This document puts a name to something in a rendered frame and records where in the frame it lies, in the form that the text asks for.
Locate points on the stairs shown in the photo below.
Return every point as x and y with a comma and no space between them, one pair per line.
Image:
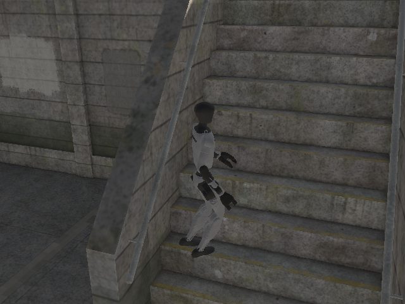
303,92

